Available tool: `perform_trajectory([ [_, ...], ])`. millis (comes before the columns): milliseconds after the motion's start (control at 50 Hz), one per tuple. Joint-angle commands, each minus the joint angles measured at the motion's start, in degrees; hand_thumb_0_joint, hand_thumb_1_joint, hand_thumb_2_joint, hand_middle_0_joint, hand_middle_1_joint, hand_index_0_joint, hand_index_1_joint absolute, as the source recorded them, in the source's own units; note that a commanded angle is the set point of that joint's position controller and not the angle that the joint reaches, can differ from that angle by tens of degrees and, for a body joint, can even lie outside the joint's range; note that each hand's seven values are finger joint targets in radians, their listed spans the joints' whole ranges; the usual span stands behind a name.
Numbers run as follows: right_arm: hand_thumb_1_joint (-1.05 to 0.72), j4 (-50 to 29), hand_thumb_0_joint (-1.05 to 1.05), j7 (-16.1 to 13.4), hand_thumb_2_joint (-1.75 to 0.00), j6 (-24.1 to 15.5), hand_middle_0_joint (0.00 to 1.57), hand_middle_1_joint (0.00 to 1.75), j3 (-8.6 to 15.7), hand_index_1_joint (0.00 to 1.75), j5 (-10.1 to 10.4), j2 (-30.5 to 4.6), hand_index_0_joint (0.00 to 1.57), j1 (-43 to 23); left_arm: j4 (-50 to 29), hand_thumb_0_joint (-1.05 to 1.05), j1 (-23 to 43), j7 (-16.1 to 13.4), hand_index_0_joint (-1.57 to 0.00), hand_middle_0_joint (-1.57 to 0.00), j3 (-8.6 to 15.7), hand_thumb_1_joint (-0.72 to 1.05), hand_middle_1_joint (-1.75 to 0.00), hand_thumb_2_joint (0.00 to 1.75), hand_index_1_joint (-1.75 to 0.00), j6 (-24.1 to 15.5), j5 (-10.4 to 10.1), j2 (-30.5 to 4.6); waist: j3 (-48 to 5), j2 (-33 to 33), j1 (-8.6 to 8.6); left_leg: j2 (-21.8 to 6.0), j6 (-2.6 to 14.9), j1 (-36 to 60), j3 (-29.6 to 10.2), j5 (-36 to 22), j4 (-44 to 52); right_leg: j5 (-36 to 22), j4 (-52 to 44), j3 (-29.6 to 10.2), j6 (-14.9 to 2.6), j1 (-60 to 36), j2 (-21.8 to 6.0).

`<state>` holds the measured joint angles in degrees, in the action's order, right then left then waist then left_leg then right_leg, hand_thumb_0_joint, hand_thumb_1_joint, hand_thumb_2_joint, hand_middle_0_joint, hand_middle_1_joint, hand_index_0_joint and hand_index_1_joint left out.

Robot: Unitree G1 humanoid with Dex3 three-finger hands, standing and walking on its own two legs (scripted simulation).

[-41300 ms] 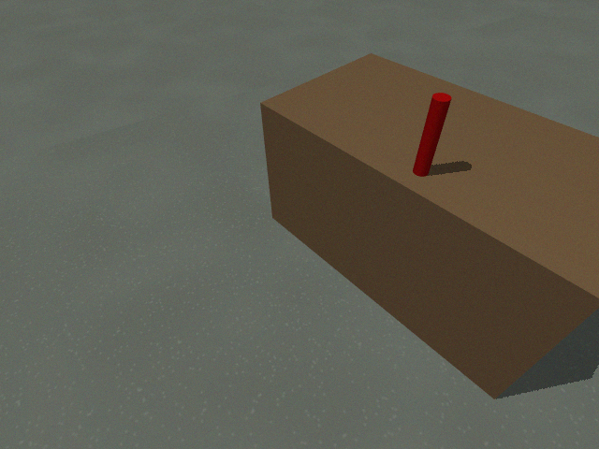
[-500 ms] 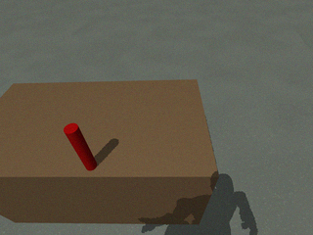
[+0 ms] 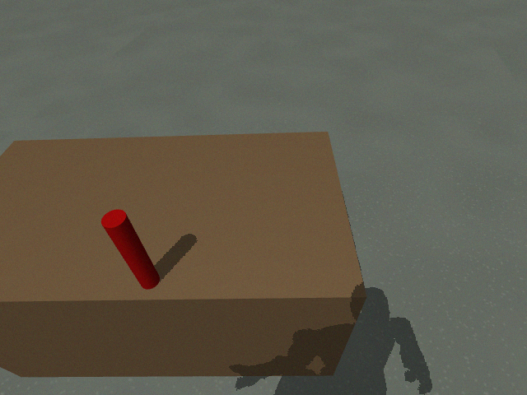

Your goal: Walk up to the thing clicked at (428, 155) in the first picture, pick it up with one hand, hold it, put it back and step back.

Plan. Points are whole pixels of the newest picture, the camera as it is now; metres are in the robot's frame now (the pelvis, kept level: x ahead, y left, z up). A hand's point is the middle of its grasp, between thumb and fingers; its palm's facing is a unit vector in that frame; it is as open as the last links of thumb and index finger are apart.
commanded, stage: stand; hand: left
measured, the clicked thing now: (134, 253) +0.42 +0.30 -0.07
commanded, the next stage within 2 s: step back in 0.98 s
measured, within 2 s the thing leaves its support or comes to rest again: neither
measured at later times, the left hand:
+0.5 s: hand out of the picture +0.08 +0.25 -0.16, palm faces -0.04 -0.94 -0.34, open 7.4 cm
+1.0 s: hand out of the picture +0.09 +0.25 -0.16, palm faces -0.03 -0.94 -0.34, open 7.4 cm
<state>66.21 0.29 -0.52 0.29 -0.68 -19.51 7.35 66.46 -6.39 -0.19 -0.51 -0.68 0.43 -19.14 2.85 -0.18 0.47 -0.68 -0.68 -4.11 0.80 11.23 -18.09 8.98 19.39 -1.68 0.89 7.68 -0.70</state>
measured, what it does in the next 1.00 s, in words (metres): stands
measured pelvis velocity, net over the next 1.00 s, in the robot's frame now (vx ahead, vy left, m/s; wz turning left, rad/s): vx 0.01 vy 0.00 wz -0.01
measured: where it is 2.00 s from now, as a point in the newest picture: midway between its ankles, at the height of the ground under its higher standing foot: outside the picture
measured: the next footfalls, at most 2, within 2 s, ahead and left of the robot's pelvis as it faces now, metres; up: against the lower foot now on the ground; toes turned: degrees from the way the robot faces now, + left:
left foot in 1.42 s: -0.08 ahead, +0.14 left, +0.00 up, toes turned -2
right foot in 1.84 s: -0.14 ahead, -0.09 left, +0.00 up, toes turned -1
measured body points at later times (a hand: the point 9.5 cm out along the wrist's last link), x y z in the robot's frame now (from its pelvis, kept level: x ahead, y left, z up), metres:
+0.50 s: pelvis +0.01 +0.00 +0.00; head +0.01 +0.00 +0.45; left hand +0.08 +0.30 -0.13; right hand +0.06 -0.30 -0.14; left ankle -0.01 +0.13 -0.75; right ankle +0.02 -0.13 -0.75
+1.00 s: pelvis +0.01 +0.00 +0.00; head +0.02 +0.00 +0.45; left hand +0.09 +0.30 -0.13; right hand +0.07 -0.30 -0.13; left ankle -0.01 +0.13 -0.75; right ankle +0.02 -0.13 -0.75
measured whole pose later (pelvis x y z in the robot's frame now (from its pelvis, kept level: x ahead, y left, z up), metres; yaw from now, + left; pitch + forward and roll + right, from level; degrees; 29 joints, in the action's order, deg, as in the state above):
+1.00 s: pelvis +0.01 +0.00 +0.00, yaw +0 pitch -2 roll +0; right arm 65.1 0.6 -0.4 0.6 -0.5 -19.6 6.9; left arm 64.7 -6.0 0.1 -0.2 -0.4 0.1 -19.7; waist 2.7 0.2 0.6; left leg -0.8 -0.6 -4.3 1.2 11.9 -18.0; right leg 9.4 19.1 -2.0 0.9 8.0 -0.5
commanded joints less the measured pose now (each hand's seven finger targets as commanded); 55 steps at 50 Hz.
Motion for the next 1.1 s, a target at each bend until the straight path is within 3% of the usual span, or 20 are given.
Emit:
perform_trajectory([
  [0,-0.9,-2.9,0.0,-1.0,-0.9,-1.2,0.2,0.3,2.2,0.3,0.0,-12.1,0.2,-2.1,-3.2,0.0,2.0,-0.7,-0.2,-0.2,2.0,0.9,-0.3,0.9,-0.3,-1.3,0.0,-11.8,-2.7,-0.3,-0.31,-6.8,1.57,-0.9,-4.7,-5.9,3.4,-7.2,-2.4,-4.9,-1.85,-0.6,-6.1],
  [160,-0.9,-3.0,0.0,-0.9,-0.9,-1.2,0.2,0.3,2.2,0.3,0.0,-11.9,0.2,-1.6,-3.7,0.0,2.4,-0.7,-0.2,-0.2,2.1,0.9,-0.3,0.9,-0.3,-1.3,0.0,-12.1,-3.3,-0.3,-0.02,-6.8,1.42,-1.0,-4.4,-5.4,3.2,-6.9,-2.7,-5.2,-1.97,-0.9,-6.3],
  [320,-0.9,-3.1,0.0,-0.8,-0.9,-1.2,0.2,0.3,2.2,0.3,-0.1,-12.0,0.2,-1.7,-3.8,0.0,2.2,-0.5,-0.2,-0.2,2.2,0.9,-0.3,0.9,-0.3,-1.2,0.0,-12.3,-1.8,-0.2,-0.14,-6.4,1.58,-2.5,-4.5,-0.8,4.5,-2.5,-3.4,-5.2,-1.9,0.0,-5.7],
  [580,-0.9,-3.3,0.0,-0.9,-0.9,-1.4,0.2,0.3,2.3,0.3,0.1,-12.1,0.2,-1.7,-4.0,0.0,2.0,-0.6,-0.2,-0.2,2.0,0.9,-0.3,0.9,-0.3,-1.3,-0.1,-12.1,-4.1,0.3,-0.12,-6.8,1.39,0.0,-4.4,-9.5,3.0,-11.1,-1.9,-4.8,-2.09,-1.8,-6.3],
  [680,-0.9,-3.3,0.0,-1.0,-0.9,-1.2,0.2,0.3,2.5,0.3,0.1,-12.5,0.2,-1.4,-4.4,0.0,2.2,-0.7,-0.2,-0.2,2.1,0.9,-0.3,0.9,-0.3,-1.2,0.0,-12.6,-4.8,-0.2,0.09,-7.1,1.46,0.8,-4.0,-9.7,2.7,-11.9,-2.1,-5.0,-2.06,-1.9,-6.5],
  [800,-0.9,-3.5,0.0,-0.9,-0.9,-1.0,0.2,0.3,2.4,0.3,-0.1,-11.9,0.2,-1.5,-4.3,0.0,2.6,-0.7,-0.2,-0.2,2.2,0.9,-0.3,0.9,-0.3,-1.2,-0.1,-12.8,-2.8,0.7,0.15,-6.7,1.4,-1.1,-4.1,-4.7,3.9,-6.7,-3.0,-5.0,-1.99,-1.0,-6.1],
  [940,-0.9,-3.9,0.0,-0.9,-0.9,-1.2,0.2,0.3,2.5,0.3,0.2,-12.1,0.2,-2.1,-4.6,0.0,2.4,-0.6,-0.2,-0.2,2.3,0.9,-0.3,0.9,-0.3,-1.2,0.1,-12.6,-3.9,-0.2,0.02,-6.9,1.38,0.1,-4.3,-7.4,3.6,-9.0,-2.5,-4.7,-2.2,-1.2,-6.0],
  [960,-0.9,-5.1,0.0,-0.8,-0.9,-0.2,0.2,0.3,4.0,0.3,0.5,-15.9,0.2,-3.6,-7.0,0.0,2.9,-0.7,-0.2,-0.2,4.7,0.9,-0.3,0.9,-0.3,-0.5,-0.9,-16.3,2.0,0.2,-0.26,-6.7,3.01,-3.9,-5.9,-16.5,-1.8,-19.2,2.6,-5.4,-2.36,3.4,-5.0],
  [980,-0.9,-6.1,0.0,-0.9,-0.9,0.1,0.2,0.3,4.0,0.3,1.0,-15.4,0.2,-2.8,-7.7,0.0,1.7,-0.9,-0.2,-0.2,4.7,0.9,-0.3,0.9,-0.3,-0.2,-1.1,-15.9,-0.3,0.0,-0.22,-7.2,3.73,-3.0,-5.0,-20.3,-3.6,-21.2,4.8,-4.5,-2.84,2.8,-4.8],
  [1020,-0.9,-7.7,0.0,-0.8,-0.9,0.6,0.2,0.3,4.7,0.3,1.2,-15.7,0.2,-2.1,-9.7,0.0,1.1,-1.0,-0.2,-0.2,4.8,0.9,-0.3,0.9,-0.3,0.2,-1.0,-14.9,-4.9,-1.0,0.45,-7.9,5.65,-2.8,-5.1,-23.7,-5.7,-20.4,9.2,-3.5,-3.68,1.6,-3.6],
  [1080,-0.9,-10.2,0.0,-0.8,-0.9,1.4,0.2,0.3,5.5,0.3,1.2,-15.6,0.2,-3.0,-12.3,0.0,1.2,-0.9,-0.2,-0.2,4.9,0.9,-0.3,0.9,-0.3,1.0,-0.7,-14.5,-7.5,-2.2,0.46,-7.8,7.14,-3.7,-5.1,-19.8,-9.2,-17.8,12.7,-3.7,-5.02,3.3,-3.2],
])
